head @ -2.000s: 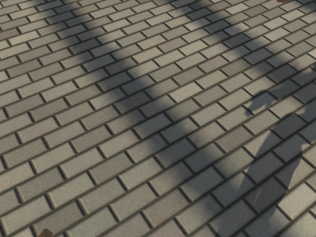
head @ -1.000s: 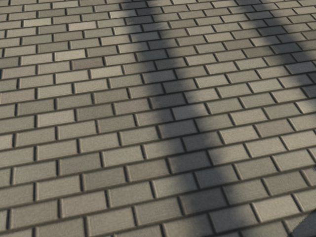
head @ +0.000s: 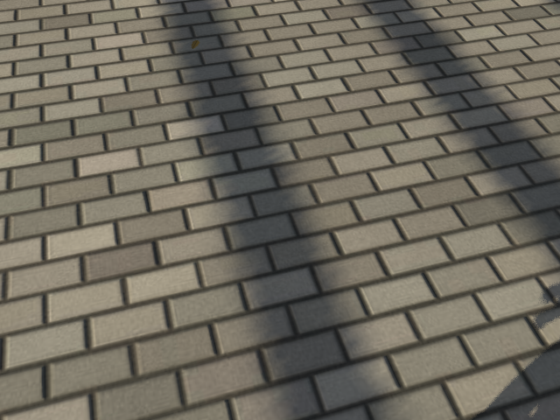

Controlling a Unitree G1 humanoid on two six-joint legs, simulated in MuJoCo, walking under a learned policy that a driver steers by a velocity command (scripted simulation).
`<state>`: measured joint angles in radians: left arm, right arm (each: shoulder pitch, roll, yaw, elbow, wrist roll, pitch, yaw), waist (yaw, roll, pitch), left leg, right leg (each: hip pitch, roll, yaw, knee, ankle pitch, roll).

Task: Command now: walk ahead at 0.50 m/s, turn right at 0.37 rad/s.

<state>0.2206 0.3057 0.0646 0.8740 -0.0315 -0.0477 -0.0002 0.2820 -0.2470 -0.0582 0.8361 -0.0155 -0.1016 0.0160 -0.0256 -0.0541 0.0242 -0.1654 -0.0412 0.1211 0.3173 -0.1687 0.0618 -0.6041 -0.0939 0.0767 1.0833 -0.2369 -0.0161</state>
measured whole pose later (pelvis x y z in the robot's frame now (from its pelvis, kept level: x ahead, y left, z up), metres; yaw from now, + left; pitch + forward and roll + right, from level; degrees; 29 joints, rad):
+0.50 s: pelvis +0.28 -0.08 -0.01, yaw -17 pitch +1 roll +0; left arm 0.26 0.28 0.08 0.77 -0.01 -0.05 -0.03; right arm 0.15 -0.29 -0.06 0.78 0.00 -0.11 0.00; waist 0.02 0.02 0.05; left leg -0.52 0.09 -0.06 1.13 -0.34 -0.01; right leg -0.28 0.11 0.02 0.43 -0.16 -0.11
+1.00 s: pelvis +0.47 -0.09 -0.01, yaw -35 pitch +1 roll +1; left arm 0.22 0.33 0.09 0.66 -0.02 0.06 0.04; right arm 0.09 -0.24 -0.05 0.72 -0.03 -0.02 -0.02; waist 0.00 -0.03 0.08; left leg -0.36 0.01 0.08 0.43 -0.09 0.03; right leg -0.54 -0.02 0.04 1.10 -0.45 0.07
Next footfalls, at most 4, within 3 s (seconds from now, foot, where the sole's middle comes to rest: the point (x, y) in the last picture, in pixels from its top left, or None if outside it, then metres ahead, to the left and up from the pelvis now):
0.32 right None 0.33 -0.16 -0.78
0.76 left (302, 359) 0.64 -0.07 -0.78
1.20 right None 0.44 -0.26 -0.78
1.60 left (305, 374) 0.60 -0.07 -0.78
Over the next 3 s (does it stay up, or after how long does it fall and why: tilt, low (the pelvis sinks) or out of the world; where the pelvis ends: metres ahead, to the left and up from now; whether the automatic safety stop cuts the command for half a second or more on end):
stays up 0.85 -0.50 -0.01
